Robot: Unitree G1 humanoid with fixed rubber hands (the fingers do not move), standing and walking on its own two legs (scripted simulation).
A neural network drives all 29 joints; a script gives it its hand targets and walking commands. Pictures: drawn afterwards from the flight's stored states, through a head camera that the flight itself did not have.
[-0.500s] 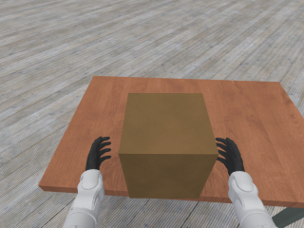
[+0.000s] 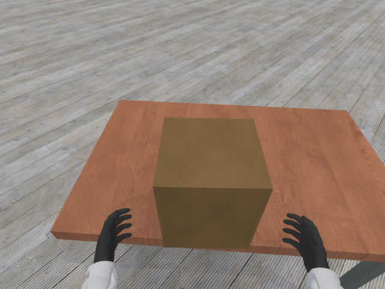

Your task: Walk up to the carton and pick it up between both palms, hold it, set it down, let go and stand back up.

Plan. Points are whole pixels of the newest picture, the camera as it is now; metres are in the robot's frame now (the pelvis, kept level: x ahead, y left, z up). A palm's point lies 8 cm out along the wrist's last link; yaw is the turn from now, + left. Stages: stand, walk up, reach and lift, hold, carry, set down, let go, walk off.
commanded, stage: set down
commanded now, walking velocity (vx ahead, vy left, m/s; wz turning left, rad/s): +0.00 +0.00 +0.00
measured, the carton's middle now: (207, 184) +0.38 +0.00 +0.02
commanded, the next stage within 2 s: let go in 1.76 s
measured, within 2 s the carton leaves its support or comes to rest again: neither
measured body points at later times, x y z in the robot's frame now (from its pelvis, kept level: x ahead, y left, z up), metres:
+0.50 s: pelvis +0.00 +0.00 +0.00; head -0.01 +0.01 +0.45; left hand +0.21 +0.21 -0.01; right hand +0.19 -0.22 -0.02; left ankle +0.01 +0.13 -0.74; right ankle +0.03 -0.12 -0.74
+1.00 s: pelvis +0.02 +0.00 +0.00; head +0.03 +0.01 +0.45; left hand +0.21 +0.22 -0.04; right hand +0.21 -0.22 -0.03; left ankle +0.01 +0.13 -0.74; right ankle +0.03 -0.12 -0.74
